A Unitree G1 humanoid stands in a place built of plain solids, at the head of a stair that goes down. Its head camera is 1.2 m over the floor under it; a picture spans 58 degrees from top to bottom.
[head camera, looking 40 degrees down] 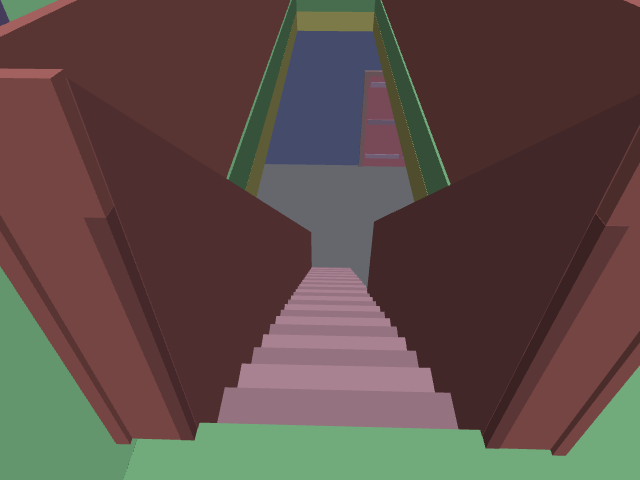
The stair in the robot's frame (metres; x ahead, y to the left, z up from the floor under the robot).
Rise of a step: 0.20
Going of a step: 0.23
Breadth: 0.88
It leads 2 degrees to the right of straight ahead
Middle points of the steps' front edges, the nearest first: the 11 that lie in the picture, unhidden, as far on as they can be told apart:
0.61 -0.05 0.00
0.84 -0.06 -0.19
1.07 -0.07 -0.39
1.30 -0.07 -0.59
1.53 -0.08 -0.78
1.76 -0.08 -0.98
1.99 -0.09 -1.17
2.22 -0.10 -1.37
2.45 -0.10 -1.57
2.68 -0.11 -1.76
2.91 -0.12 -1.96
